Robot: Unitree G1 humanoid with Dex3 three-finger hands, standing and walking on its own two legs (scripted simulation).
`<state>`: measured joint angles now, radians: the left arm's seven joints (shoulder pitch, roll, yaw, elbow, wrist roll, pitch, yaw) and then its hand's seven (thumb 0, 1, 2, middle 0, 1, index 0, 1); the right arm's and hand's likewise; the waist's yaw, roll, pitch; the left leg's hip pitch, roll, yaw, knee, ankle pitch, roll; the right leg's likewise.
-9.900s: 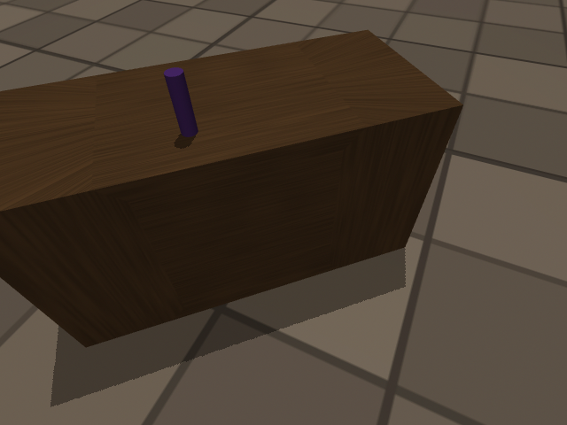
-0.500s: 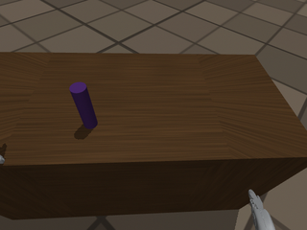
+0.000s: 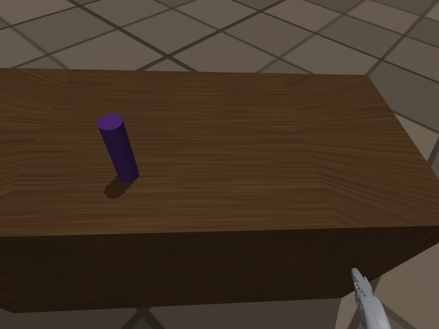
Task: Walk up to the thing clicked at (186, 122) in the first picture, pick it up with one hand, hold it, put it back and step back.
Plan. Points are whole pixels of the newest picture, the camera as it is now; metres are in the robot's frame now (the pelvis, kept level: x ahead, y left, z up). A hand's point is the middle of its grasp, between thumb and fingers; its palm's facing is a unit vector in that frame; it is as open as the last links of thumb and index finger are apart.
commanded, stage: go down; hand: left
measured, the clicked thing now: (120, 151) +0.48 +0.21 +0.03
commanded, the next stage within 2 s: approach in 1.02 s
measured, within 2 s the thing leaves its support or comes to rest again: neither
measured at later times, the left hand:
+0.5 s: hand out of the picture +0.38 +0.40 +0.12, palm faces +0.22 -0.98 +0.02, open 17.7 cm
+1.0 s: hand out of the picture +0.38 +0.40 +0.12, palm faces +0.21 -0.98 +0.02, open 17.6 cm
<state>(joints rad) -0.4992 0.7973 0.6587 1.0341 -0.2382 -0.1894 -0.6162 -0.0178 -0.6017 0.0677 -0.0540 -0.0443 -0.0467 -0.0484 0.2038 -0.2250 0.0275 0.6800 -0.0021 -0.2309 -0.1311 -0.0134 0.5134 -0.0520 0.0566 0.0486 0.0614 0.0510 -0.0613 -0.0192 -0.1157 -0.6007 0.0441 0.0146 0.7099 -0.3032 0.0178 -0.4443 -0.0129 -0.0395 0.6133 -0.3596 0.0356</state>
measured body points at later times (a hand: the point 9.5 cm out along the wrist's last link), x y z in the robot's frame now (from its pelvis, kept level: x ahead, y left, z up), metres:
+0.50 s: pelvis +0.00 +0.00 -0.01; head +0.06 +0.04 +0.43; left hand +0.36 +0.45 +0.12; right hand +0.15 -0.26 -0.07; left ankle +0.02 +0.10 -0.72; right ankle -0.04 -0.15 -0.72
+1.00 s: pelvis +0.01 +0.01 -0.01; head +0.07 +0.05 +0.43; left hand +0.36 +0.45 +0.12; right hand +0.16 -0.25 -0.07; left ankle +0.02 +0.10 -0.72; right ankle -0.04 -0.15 -0.72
